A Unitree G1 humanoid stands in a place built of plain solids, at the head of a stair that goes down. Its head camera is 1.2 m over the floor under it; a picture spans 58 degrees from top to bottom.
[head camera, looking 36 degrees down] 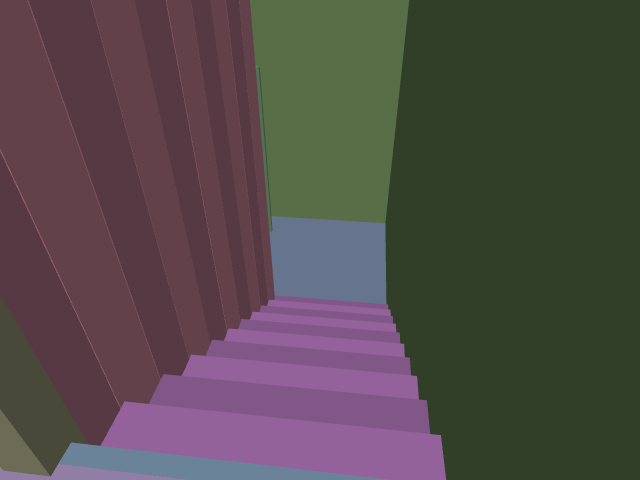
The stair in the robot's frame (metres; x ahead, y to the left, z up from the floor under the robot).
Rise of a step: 0.18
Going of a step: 0.25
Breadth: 1.11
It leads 7 degrees to the right of straight ahead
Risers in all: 11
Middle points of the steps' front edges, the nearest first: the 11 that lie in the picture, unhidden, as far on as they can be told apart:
0.60 0.18 0.00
0.85 0.15 -0.17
1.10 0.12 -0.35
1.35 0.09 -0.53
1.60 0.06 -0.70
1.84 0.03 -0.88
2.09 0.00 -1.06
2.34 -0.02 -1.23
2.59 -0.05 -1.41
2.84 -0.08 -1.59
3.09 -0.11 -1.76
